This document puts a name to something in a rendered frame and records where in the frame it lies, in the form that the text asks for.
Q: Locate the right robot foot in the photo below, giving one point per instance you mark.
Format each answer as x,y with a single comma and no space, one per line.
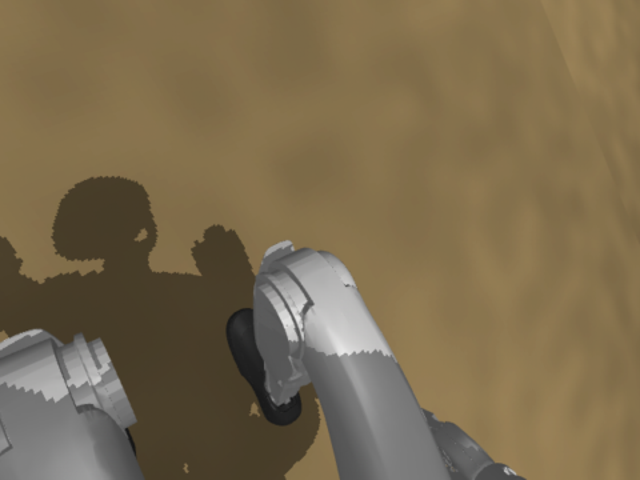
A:
241,341

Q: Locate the right robot hand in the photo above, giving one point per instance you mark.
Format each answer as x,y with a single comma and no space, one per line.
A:
458,449

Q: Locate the right robot arm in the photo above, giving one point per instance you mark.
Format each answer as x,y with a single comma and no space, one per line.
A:
498,471

